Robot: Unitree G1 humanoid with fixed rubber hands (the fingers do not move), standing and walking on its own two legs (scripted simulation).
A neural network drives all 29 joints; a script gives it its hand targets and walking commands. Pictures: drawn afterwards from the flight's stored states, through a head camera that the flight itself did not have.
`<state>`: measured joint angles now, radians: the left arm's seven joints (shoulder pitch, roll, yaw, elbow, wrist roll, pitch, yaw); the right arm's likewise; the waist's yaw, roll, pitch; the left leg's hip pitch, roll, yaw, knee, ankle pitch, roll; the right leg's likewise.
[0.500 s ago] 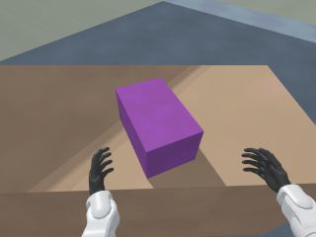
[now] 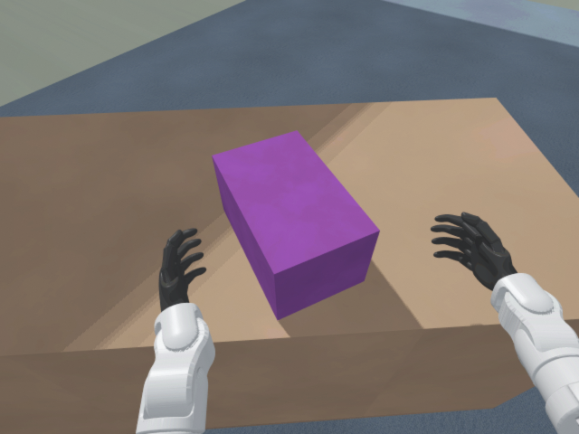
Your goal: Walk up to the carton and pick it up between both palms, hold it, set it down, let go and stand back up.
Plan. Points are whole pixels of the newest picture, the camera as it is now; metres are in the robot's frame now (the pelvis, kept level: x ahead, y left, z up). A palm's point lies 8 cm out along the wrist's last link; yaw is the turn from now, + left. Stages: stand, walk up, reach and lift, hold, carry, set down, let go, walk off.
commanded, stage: reach and lift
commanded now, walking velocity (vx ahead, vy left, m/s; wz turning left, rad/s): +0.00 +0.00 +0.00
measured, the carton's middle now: (287, 218) +0.47 +0.05 -0.01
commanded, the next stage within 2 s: none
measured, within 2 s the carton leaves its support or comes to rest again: neither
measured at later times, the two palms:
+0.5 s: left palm (163, 248) +0.30 +0.20 +0.12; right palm (454, 197) +0.42 -0.19 +0.11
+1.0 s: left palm (158, 219) +0.34 +0.21 +0.13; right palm (431, 158) +0.47 -0.16 +0.14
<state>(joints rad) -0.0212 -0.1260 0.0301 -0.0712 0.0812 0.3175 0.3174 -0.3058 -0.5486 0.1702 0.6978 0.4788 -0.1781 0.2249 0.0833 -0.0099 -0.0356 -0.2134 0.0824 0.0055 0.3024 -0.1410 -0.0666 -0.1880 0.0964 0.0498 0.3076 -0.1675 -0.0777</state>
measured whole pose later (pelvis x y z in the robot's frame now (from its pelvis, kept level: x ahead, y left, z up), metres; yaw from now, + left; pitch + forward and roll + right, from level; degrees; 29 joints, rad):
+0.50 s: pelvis -0.01 +0.00 +0.00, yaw +1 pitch +4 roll +0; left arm -0.36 -0.12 0.16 0.00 0.05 0.61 0.30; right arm -0.67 -0.53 0.17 0.77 0.42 0.12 0.16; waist 0.14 0.03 -0.04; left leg -0.24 0.08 -0.01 0.29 -0.12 -0.07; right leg -0.22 0.09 0.04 0.31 -0.16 -0.08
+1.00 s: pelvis -0.01 +0.00 +0.00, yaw +1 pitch +9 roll +0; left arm -0.58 -0.08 0.19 0.18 0.01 0.60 0.31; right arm -0.93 -0.54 0.17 0.96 0.40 0.16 0.18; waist 0.19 0.04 -0.09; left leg -0.37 0.07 -0.03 0.32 -0.12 -0.07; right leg -0.33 0.09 0.03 0.33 -0.15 -0.07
